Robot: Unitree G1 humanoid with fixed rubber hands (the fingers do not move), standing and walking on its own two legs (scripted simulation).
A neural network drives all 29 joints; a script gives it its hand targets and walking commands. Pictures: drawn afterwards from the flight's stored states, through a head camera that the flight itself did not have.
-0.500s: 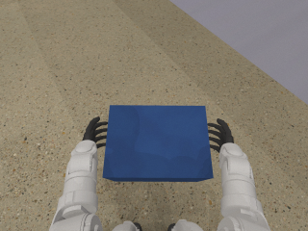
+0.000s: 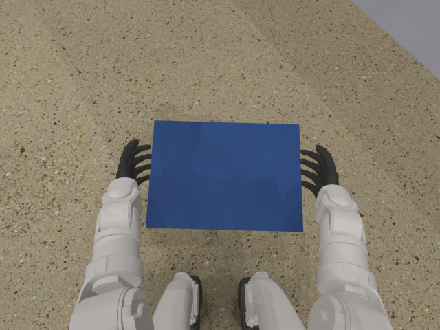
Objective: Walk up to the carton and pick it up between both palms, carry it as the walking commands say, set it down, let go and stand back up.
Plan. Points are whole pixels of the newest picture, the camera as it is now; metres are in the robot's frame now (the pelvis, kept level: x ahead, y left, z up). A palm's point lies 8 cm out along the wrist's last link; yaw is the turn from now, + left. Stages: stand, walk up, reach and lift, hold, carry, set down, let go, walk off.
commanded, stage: set down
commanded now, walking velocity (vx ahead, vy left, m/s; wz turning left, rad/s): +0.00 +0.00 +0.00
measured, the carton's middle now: (224, 181) +0.40 -0.01 -0.14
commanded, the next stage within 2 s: none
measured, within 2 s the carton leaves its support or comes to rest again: neither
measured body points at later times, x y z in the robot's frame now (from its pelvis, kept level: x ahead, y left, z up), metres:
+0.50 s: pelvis -0.03 +0.00 -0.09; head +0.17 +0.01 +0.32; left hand +0.41 +0.18 -0.15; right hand +0.39 -0.19 -0.15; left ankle +0.06 +0.10 -0.67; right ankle +0.05 -0.11 -0.67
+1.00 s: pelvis -0.04 +0.00 -0.16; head +0.20 +0.00 +0.22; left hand +0.44 +0.18 -0.24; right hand +0.41 -0.19 -0.24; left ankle +0.06 +0.10 -0.67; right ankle +0.05 -0.11 -0.67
